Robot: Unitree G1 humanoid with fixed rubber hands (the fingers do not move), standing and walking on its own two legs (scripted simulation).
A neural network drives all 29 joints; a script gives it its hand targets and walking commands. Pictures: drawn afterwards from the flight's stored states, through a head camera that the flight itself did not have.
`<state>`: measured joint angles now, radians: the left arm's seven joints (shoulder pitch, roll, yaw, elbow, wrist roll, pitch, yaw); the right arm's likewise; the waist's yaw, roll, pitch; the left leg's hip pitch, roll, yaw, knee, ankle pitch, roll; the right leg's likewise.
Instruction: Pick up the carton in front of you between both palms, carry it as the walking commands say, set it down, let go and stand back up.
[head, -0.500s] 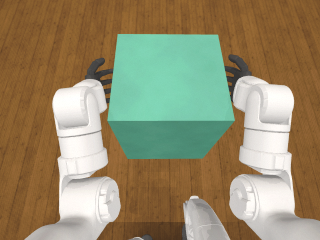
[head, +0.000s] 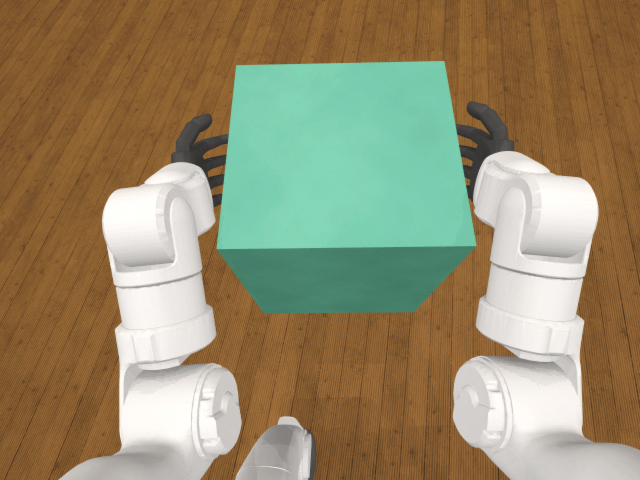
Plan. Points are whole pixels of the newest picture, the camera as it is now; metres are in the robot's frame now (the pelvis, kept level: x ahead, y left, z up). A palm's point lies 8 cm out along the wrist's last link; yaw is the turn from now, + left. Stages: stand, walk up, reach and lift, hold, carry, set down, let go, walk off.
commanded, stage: carry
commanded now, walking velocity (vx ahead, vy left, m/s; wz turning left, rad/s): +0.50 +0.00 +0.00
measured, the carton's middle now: (339, 208) +0.41 +0.03 +0.09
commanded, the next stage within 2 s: none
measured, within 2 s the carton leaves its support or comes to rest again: neither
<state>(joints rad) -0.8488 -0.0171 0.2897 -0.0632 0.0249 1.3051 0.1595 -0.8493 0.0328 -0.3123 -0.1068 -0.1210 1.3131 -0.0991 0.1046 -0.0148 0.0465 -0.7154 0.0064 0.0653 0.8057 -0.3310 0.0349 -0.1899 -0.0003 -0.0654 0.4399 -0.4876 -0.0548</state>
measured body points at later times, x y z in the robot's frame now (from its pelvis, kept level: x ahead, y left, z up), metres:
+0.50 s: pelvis +0.32 +0.00 +0.02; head +0.36 +0.00 +0.47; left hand +0.72 +0.14 +0.19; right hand +0.72 -0.16 +0.19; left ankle +0.18 +0.10 -0.66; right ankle +0.42 -0.08 -0.68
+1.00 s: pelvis +0.62 +0.04 +0.08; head +0.66 +0.04 +0.53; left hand +1.03 +0.15 +0.22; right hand +1.00 -0.15 +0.22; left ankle +0.65 +0.11 -0.65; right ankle +0.55 -0.07 -0.54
